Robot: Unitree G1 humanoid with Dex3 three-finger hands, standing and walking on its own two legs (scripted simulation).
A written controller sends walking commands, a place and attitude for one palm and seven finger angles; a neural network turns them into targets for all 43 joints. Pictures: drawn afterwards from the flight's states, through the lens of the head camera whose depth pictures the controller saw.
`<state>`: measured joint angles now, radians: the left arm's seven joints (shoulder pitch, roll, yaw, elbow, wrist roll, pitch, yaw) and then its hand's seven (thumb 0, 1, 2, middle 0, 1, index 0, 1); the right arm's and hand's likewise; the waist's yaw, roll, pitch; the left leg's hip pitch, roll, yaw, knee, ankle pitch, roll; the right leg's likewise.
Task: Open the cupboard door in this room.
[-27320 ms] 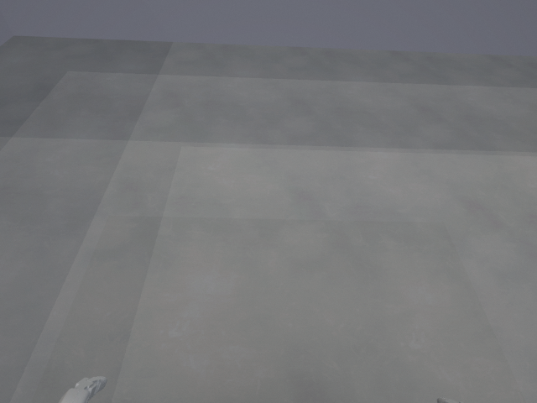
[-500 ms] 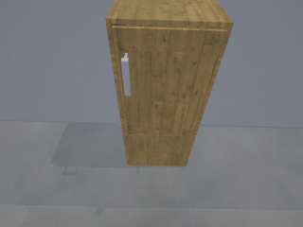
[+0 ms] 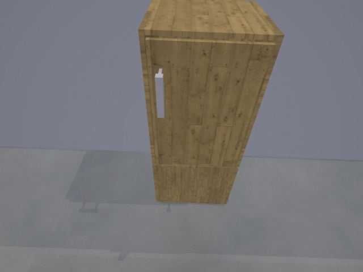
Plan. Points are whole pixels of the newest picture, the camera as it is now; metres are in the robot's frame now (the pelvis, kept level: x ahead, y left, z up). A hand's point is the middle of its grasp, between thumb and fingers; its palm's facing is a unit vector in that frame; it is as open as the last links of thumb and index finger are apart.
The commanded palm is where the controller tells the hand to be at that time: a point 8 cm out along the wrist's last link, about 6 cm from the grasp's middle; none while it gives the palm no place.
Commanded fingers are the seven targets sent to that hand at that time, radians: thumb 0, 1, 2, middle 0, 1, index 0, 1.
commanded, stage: look again from close up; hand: left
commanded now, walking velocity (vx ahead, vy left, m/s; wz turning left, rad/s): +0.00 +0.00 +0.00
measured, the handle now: (160, 93) +0.65 +0.12 +0.06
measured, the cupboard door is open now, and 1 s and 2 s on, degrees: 0 0 0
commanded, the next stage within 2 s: shuffle to correct the standing spot in 0.42 s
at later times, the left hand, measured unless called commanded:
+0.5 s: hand out of the picture -0.04 +0.12 -0.18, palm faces +0.08 -0.99 -0.14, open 7.4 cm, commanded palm none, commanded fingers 0.00 0.90 0.90 -0.20 -0.30 -0.20 -0.30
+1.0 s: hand out of the picture -0.03 +0.08 -0.17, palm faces +0.10 -0.99 -0.13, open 7.4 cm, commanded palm none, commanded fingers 0.00 0.90 0.90 -0.20 -0.30 -0.20 -0.30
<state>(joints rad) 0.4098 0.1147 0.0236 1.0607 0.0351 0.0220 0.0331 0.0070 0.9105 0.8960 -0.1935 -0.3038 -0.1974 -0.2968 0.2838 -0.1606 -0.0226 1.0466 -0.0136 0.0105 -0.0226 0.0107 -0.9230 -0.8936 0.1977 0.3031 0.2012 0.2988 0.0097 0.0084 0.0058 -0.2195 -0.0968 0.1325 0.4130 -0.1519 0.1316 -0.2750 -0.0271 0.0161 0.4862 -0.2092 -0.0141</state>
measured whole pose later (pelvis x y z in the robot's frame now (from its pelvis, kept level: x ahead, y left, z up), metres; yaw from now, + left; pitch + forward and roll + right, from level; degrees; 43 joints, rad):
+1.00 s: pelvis +0.04 -0.06 +0.01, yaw +0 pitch +0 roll +1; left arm 0.46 0.11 0.05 1.09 0.03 -0.01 0.03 0.01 0.91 0.90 -0.19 -0.30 -0.20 -0.30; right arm 0.29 -0.14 -0.04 1.02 -0.02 -0.01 0.00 0.01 -0.91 -0.89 0.19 0.30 0.20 0.30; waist 0.01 -0.05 -0.03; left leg -0.41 0.01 0.07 0.91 -0.38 0.04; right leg -0.25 0.03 -0.02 0.40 -0.16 -0.07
